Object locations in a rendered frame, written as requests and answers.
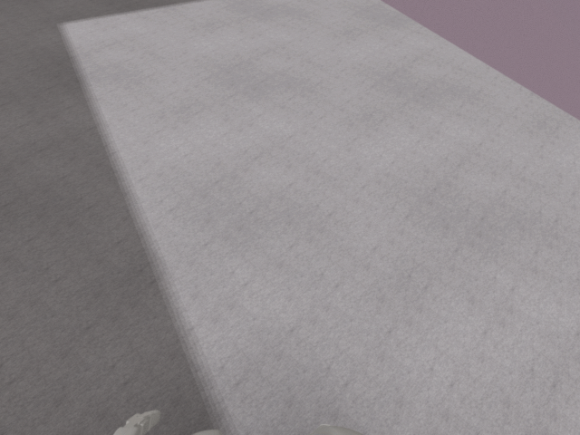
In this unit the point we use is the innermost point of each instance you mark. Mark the left robot hand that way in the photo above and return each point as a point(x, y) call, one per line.
point(139, 424)

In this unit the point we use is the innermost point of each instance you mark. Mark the robot right shin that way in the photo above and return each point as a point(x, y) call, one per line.
point(319, 427)

